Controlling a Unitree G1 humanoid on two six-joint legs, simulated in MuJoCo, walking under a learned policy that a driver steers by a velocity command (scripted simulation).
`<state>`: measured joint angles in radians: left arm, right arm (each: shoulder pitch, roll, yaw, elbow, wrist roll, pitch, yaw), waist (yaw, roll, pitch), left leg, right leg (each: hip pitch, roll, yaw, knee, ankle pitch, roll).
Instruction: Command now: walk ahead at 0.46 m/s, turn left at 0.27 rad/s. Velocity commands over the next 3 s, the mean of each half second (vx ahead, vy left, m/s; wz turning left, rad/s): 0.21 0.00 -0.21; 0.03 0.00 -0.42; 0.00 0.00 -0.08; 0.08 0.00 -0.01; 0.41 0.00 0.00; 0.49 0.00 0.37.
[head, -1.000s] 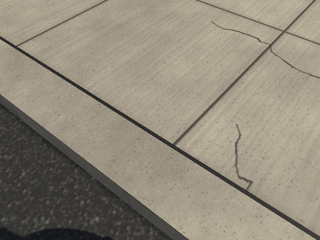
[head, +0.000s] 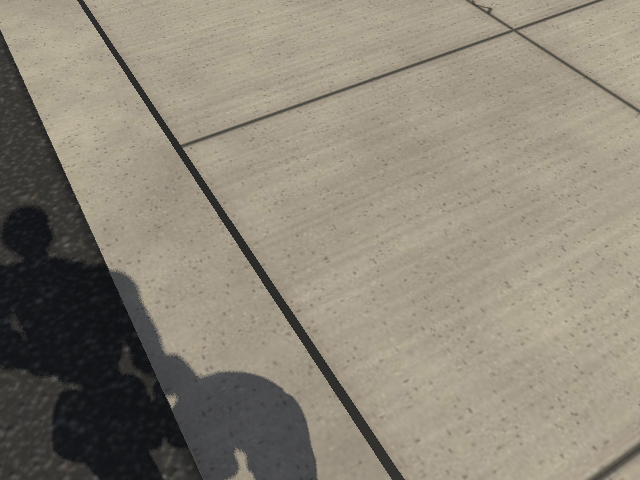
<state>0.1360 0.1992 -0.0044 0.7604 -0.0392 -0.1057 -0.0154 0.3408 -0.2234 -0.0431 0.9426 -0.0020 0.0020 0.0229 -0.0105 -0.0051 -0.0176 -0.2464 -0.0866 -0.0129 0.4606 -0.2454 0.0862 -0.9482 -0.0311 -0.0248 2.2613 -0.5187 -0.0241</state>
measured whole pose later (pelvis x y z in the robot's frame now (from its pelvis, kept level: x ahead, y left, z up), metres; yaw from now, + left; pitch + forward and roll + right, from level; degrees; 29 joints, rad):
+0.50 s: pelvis +0.22 -0.04 +0.12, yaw -11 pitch +2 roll +2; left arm 0.29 0.26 0.03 0.69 -0.01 -0.03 0.02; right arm 0.08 -0.26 -0.03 0.65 -0.01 -0.03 -0.04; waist 0.02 0.01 0.03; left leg -0.66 0.00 -0.09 1.23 -0.32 -0.05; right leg -0.38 0.11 0.06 0.49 -0.14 -0.11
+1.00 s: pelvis +0.29 -0.01 +0.12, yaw -25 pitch +2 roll -1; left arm 0.16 0.29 0.05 0.61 -0.01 0.05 0.02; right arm 0.17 -0.20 -0.02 0.65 -0.01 -0.01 -0.04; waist -0.03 -0.04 0.02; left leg -0.32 -0.01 -0.01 0.46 -0.17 0.03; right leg -0.47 0.02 0.10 1.01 -0.46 0.09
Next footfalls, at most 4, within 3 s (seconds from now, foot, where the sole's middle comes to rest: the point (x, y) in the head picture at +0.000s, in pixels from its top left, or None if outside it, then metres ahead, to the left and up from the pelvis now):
0.20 right None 0.31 -0.10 -0.65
0.76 left None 0.40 0.05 -0.65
1.12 right None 0.25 -0.16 -0.65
2.46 right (497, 403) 0.62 -0.33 -0.65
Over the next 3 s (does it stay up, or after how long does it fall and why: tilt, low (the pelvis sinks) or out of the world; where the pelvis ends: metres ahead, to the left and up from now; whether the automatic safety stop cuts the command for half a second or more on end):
stays up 0.78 -0.26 0.10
